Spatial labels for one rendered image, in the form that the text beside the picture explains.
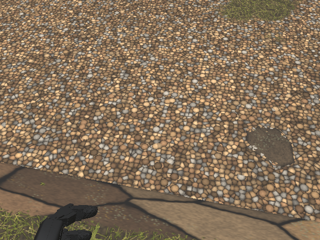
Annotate left robot hand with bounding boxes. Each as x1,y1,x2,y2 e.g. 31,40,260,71
34,203,98,240

